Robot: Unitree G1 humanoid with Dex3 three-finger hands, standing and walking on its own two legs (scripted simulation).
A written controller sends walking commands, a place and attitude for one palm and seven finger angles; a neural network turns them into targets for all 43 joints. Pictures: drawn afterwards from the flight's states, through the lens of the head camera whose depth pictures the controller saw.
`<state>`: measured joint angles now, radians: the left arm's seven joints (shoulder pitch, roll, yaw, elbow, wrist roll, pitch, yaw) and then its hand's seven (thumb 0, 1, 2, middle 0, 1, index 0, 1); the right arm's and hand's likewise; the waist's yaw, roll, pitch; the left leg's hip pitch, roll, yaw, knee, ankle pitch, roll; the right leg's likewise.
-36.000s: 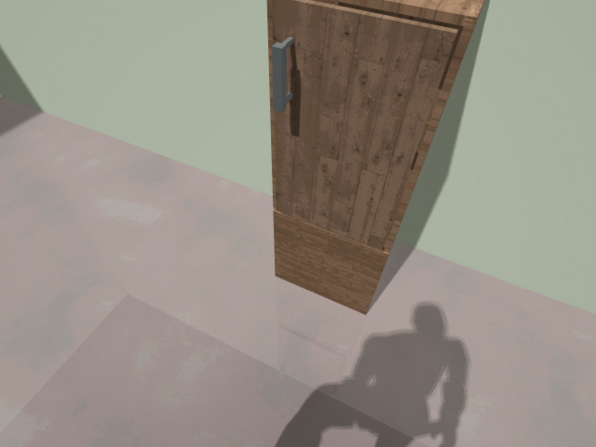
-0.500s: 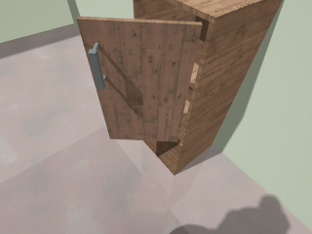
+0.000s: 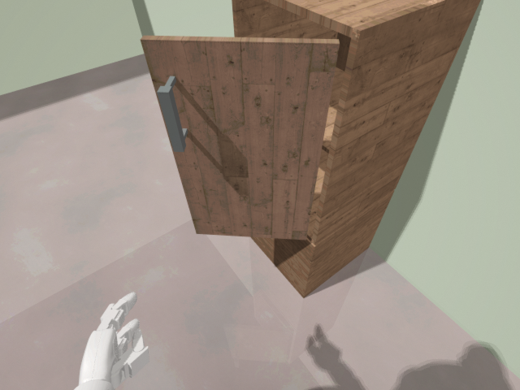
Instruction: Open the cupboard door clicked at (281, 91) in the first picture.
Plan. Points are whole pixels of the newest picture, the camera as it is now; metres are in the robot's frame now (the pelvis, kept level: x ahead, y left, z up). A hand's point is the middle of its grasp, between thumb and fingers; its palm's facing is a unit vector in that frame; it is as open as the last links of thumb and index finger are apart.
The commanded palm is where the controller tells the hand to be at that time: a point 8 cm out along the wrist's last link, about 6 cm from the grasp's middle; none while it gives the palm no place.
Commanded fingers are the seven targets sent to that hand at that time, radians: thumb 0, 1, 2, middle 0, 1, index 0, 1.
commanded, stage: raise the hand with hooked fingers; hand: left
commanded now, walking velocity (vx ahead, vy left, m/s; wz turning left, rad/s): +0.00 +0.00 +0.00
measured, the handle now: (175, 115) +0.58 +0.20 +0.12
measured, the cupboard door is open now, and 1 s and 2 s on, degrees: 49 49 49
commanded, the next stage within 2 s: move the hooked fingers beside the handle in 1.94 s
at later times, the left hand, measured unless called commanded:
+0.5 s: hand (129, 353) +0.17 +0.19 +0.02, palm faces -0.10 -0.99 -0.10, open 10.1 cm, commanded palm +0.15 +0.26 +0.02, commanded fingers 0.00 0.11 0.56 -0.26 -0.81 -0.26 -0.81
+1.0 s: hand (75, 297) +0.22 +0.26 +0.08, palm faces -0.01 -1.00 -0.06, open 13.0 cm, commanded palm +0.19 +0.31 +0.09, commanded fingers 0.00 -0.48 0.31 -0.30 -1.18 -0.30 -1.18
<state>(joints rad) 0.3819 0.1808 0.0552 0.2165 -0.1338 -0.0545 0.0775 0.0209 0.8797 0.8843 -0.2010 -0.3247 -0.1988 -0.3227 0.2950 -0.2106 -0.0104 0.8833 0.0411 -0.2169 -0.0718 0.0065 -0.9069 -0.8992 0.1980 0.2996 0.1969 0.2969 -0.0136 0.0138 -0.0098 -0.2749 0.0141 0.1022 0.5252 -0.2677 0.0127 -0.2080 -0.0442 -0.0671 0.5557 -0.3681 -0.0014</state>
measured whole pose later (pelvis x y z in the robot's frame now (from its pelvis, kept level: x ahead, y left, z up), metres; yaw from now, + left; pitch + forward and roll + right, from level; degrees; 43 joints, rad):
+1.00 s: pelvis -0.04 +0.02 -0.02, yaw +1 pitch +4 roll -2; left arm 0.11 0.37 0.33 0.12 -0.34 -0.19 -0.42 0.00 -0.25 0.41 -0.28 -1.04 -0.28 -1.04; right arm 0.25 -0.27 0.03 0.60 0.06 -0.28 -0.09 0.01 -0.90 -0.90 0.20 0.30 0.20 0.30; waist 0.01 0.02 -0.04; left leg -0.49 0.04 0.07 0.75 -0.32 0.04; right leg -0.38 -0.03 -0.09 0.71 -0.38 0.01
